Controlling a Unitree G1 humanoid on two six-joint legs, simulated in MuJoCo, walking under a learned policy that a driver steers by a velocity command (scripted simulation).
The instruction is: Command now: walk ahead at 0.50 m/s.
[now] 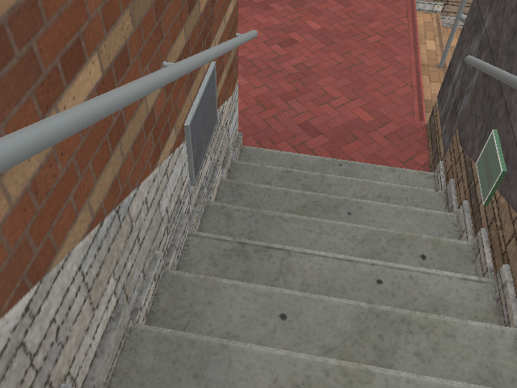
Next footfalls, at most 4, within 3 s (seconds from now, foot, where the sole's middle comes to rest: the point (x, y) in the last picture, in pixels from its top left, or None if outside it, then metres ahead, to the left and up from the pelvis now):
0.38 right None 0.32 -0.13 -0.93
0.98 left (220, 385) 0.65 0.12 -1.08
1.62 right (286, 318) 0.96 -0.11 -1.23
2.16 left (232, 267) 1.30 0.11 -1.38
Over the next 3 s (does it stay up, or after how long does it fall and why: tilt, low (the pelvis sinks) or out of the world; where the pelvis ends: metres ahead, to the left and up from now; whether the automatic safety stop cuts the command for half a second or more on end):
stays up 1.52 -0.23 -0.77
